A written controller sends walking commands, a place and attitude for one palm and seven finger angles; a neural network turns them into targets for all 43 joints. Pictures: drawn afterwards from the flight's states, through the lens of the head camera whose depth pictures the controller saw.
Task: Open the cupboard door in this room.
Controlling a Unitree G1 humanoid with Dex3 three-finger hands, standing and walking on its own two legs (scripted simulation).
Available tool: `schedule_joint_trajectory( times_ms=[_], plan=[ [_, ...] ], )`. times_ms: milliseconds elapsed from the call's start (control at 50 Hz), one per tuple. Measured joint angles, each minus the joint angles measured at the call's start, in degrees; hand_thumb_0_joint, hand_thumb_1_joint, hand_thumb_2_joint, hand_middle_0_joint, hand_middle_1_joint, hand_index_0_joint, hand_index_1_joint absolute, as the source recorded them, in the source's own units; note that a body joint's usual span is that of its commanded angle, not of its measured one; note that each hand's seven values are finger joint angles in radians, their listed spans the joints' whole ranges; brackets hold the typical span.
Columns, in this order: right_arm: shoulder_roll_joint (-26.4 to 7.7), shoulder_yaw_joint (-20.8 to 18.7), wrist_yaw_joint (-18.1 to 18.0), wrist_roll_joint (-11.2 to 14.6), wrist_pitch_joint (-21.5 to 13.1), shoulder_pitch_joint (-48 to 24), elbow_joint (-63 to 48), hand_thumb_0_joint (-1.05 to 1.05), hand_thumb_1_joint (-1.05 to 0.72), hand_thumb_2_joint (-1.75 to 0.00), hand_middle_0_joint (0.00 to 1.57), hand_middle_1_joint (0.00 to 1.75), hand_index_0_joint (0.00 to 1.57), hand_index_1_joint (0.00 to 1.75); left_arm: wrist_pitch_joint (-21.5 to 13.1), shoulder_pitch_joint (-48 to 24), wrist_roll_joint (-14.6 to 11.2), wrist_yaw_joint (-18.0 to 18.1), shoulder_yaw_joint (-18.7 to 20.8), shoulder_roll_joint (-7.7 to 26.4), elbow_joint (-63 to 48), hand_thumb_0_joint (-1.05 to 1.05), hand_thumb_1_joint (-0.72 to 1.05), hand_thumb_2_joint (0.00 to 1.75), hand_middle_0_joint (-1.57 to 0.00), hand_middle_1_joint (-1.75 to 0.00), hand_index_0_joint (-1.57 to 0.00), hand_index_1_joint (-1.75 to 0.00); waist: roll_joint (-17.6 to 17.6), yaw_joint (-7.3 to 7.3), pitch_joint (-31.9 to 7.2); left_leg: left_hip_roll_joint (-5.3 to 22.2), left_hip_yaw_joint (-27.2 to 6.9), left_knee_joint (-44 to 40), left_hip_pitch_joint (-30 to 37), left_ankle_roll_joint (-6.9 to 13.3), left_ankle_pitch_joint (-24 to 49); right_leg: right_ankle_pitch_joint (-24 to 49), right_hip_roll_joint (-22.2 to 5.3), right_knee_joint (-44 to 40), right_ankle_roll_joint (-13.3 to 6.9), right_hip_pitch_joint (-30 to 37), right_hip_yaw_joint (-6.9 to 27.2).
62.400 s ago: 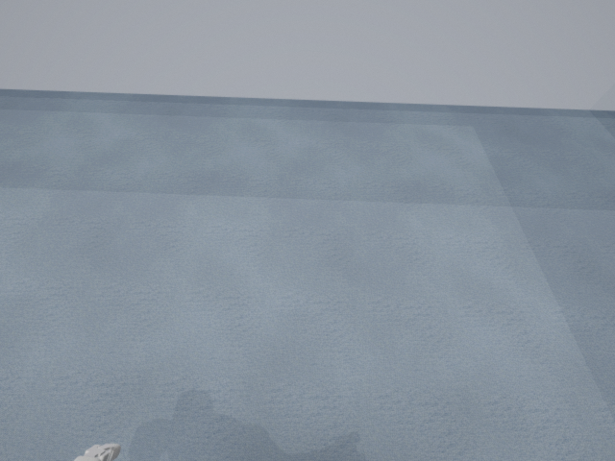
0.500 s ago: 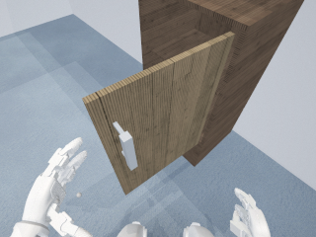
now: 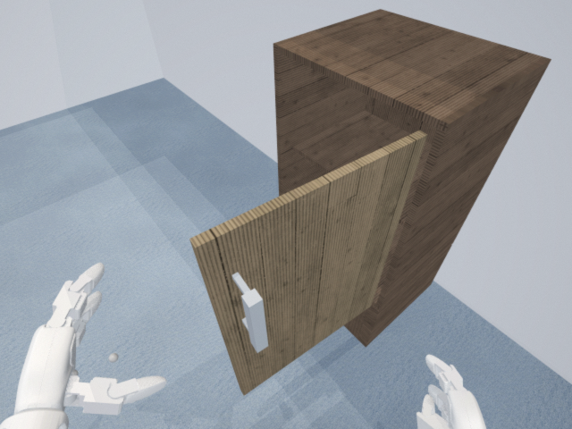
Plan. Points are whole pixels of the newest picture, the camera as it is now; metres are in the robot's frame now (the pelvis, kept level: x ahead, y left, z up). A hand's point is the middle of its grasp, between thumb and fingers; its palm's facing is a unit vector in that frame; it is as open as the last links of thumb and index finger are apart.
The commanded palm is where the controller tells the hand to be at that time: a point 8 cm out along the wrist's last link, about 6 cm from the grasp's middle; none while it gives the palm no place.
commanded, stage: draw the hand back to the body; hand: left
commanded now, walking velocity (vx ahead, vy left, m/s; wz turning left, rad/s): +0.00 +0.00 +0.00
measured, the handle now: (249, 313) +0.30 +0.10 -0.03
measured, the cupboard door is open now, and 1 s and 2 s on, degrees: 84 84 84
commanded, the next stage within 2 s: step back with the hand held close in 0.82 s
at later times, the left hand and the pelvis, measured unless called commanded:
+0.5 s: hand (49, 282) +0.20 +0.26 +0.19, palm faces +0.45 -0.78 -0.43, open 8.5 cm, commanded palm +0.15 +0.29 +0.20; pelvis +0.01 -0.01 +0.03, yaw -1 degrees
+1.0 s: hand (63, 303) +0.18 +0.23 +0.19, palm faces +0.44 -0.79 -0.42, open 7.4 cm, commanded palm +0.14 +0.27 +0.20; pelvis -0.01 -0.03 +0.03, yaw -1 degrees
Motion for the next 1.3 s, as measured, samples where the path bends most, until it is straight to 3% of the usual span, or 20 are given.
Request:
schedule_joint_trajectory(
  times_ms=[280, 500, 600, 960, 1060, 1140, 1300],
  plan=[
    [0.0, 0.0, 2.2, -1.0, -0.5, -2.3, 4.5, 0.02, -0.90, -0.90, 0.20, 0.30, 0.20, 0.30, -0.8, -4.0, 0.3, 0.3, 5.9, 1.4, -1.4, 0.01, 0.32, 0.65, -0.19, -0.30, -0.19, -0.30, 0.0, 0.98, 3.7, -0.7, 0.9, -14.7, 14.1, 0.0, 5.5, 5.0, 0.1, -13.3, 0.4, 13.3, 1.1],
    [-0.6, -1.1, 3.0, -1.3, 0.4, -3.7, 5.9, 0.02, -0.90, -0.90, 0.20, 0.30, 0.20, 0.30, -2.6, -7.8, -0.4, 0.0, 11.5, 2.8, -2.6, 0.01, 0.70, 0.81, -0.20, -0.30, -0.20, -0.30, 0.3, 1.71, 4.9, -0.3, 1.0, -19.1, 18.2, -0.6, 7.8, 7.1, 0.7, -17.4, -0.2, 17.2, 1.2],
    [-0.7, -1.5, 3.3, -1.1, 1.4, -4.0, 6.1, 0.02, -0.90, -0.90, 0.20, 0.30, 0.20, 0.30, -3.1, -8.3, -0.7, -0.3, 11.4, 1.6, -1.0, 0.01, 0.81, 0.86, -0.21, -0.30, -0.21, -0.30, 0.5, 1.52, 5.5, 0.0, 1.2, -19.9, 18.8, -0.9, 8.5, 7.7, 1.0, -18.0, -0.5, 17.6, 1.3],
    [-0.4, -2.1, 2.4, -1.1, -0.2, -3.4, 8.3, 0.02, -0.90, -0.90, 0.20, 0.30, 0.20, 0.30, -4.7, -8.2, -0.6, -0.4, 10.5, 1.4, 0.7, 0.02, 0.89, 0.90, -0.21, -0.30, -0.21, -0.30, 0.7, 1.29, 6.5, 1.3, 1.1, -20.3, 19.4, -2.0, 9.8, 9.5, 2.3, -19.3, -1.8, 18.4, 1.2],
    [-0.5, -1.9, 2.6, -1.2, 1.6, -4.2, 6.5, 0.02, -0.90, -0.90, 0.20, 0.30, 0.20, 0.30, -8.1, -7.8, 0.1, -0.3, 13.4, 2.3, 0.7, 0.02, 0.89, 0.90, -0.21, -0.30, -0.21, -0.30, 0.5, -0.50, 5.2, 1.9, 0.8, -18.2, 14.5, -2.1, 9.8, 10.8, 2.9, -19.9, -2.0, 14.9, 0.8],
    [-1.1, -2.6, 2.3, -1.2, 2.8, -4.7, 5.2, 0.02, -0.90, -0.90, 0.20, 0.30, 0.20, 0.30, -9.0, -5.5, 0.2, -0.1, 13.6, 2.9, -0.6, 0.02, 0.89, 0.90, -0.21, -0.30, -0.21, -0.30, 0.1, -1.72, 5.1, 1.4, 1.6, -18.5, 12.2, -1.7, 10.6, 11.4, 2.3, -19.0, -1.7, 11.7, 1.6],
    [-1.4, -4.2, 1.4, -0.6, 5.3, -4.6, 3.9, 0.02, -0.90, -0.90, 0.20, 0.30, 0.20, 0.30, -9.0, -2.6, 0.2, 0.3, 13.9, 5.4, -3.2, 0.02, 0.89, 0.90, -0.21, -0.30, -0.21, -0.30, -1.3, -2.61, 5.4, 0.1, 2.8, -17.4, 9.1, -0.7, 11.7, 11.6, 0.9, -15.8, -0.7, 7.4, 2.8]
  ],
)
